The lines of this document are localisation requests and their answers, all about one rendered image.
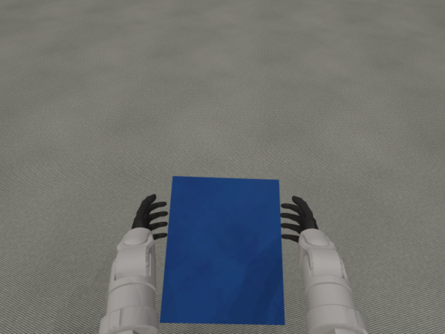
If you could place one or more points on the left robot hand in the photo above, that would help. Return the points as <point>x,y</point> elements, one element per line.
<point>143,218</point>

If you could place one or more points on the robot right forearm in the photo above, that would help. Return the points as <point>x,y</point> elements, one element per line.
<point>330,305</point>

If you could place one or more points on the robot left forearm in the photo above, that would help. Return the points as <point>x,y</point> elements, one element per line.
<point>132,288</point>

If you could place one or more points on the carton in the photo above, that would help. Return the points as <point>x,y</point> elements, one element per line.
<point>223,261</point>

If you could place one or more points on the right robot hand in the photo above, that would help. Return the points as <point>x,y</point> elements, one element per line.
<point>305,218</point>

